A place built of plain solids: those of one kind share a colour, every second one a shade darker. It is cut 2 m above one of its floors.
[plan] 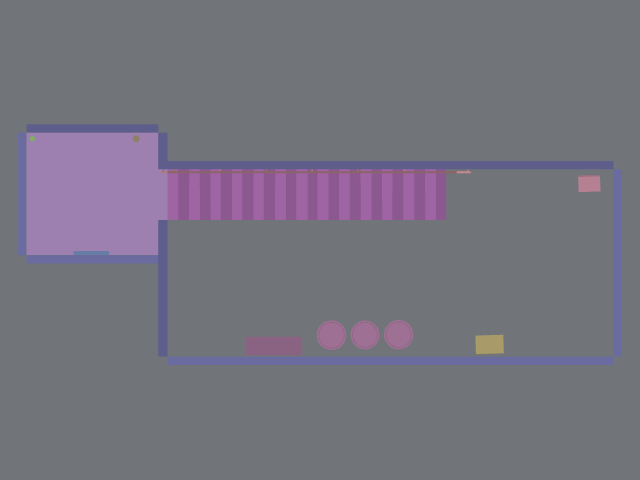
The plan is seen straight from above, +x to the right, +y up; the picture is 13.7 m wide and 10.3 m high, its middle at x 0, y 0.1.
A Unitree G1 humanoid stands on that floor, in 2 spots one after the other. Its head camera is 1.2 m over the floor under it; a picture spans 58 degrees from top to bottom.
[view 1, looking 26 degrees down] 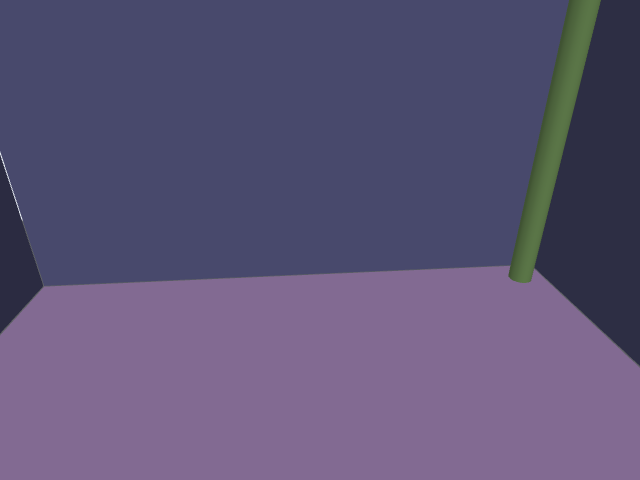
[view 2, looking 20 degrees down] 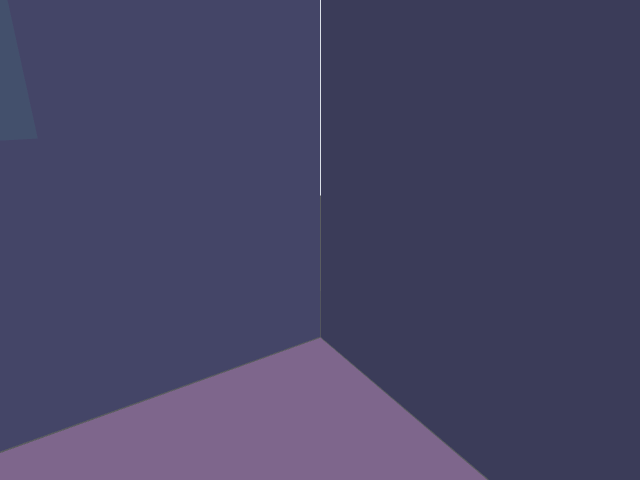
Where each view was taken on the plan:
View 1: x -4.27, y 1.03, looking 175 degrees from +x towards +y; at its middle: wall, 2.27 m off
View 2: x -5.28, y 1.34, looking -123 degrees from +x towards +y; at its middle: wall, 1.99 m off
